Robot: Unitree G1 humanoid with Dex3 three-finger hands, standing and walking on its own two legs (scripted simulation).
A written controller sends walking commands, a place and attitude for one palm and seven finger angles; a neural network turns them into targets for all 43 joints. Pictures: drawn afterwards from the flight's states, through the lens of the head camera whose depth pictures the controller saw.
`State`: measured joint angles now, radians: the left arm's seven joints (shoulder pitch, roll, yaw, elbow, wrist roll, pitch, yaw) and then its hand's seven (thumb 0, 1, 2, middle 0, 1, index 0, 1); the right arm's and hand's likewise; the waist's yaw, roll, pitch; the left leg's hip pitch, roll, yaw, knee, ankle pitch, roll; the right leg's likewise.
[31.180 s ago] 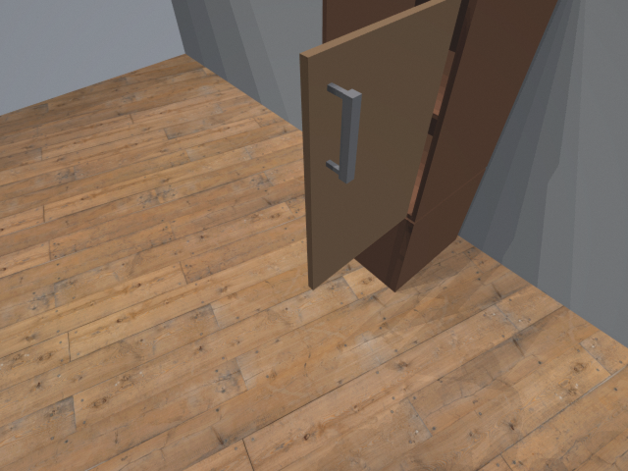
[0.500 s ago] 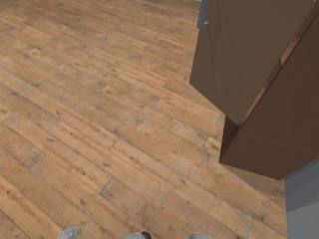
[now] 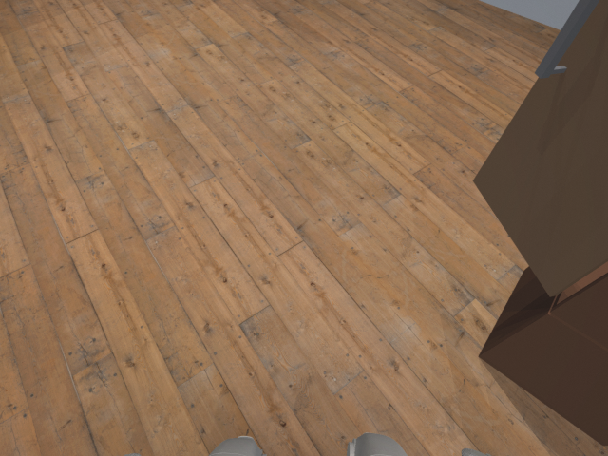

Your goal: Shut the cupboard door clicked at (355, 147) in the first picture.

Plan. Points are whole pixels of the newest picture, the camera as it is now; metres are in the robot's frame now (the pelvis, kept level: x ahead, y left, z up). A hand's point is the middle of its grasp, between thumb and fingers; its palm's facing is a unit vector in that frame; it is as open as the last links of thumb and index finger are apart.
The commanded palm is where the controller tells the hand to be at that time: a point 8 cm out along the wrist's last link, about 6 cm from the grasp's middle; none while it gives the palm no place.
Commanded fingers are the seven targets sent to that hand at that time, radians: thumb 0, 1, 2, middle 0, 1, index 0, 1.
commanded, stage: walk to a spot facing it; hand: left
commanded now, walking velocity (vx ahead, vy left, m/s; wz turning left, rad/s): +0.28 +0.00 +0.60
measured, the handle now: (576, 34) +0.81 -0.46 +0.13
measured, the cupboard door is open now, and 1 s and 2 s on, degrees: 54 54 54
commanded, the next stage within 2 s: turn to face it in 1.20 s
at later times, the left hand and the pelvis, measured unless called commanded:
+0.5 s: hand out of the picture +0.00 +0.18 -0.16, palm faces +0.41 -0.89 -0.19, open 7.4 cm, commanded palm none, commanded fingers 0.00 0.90 0.90 -0.20 -0.30 -0.20 -0.30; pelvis +0.09 +0.02 +0.01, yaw +22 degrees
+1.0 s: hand (117, 316) +0.32 +0.32 -0.14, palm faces +0.45 -0.86 -0.23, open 7.4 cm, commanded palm none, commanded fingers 0.00 0.90 0.90 -0.20 -0.30 -0.20 -0.30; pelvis +0.29 +0.09 +0.00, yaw +29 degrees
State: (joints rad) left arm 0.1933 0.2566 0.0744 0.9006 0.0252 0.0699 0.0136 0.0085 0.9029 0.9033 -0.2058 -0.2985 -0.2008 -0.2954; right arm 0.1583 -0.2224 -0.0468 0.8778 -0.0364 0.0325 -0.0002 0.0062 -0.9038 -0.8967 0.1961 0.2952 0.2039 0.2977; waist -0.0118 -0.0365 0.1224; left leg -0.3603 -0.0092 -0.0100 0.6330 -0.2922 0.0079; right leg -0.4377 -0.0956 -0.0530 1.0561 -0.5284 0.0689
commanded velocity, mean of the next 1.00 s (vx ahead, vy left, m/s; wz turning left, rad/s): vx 0.33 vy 0.00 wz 0.46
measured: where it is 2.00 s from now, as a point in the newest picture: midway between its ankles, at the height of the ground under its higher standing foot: (212, 335)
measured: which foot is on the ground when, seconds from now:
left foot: down 0.00-0.14, up 0.16-0.50, down 0.52-0.96, up 0.98-1.00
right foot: up 0.00-0.12, down 0.14-0.52, up 0.54-0.94, down 0.96-1.00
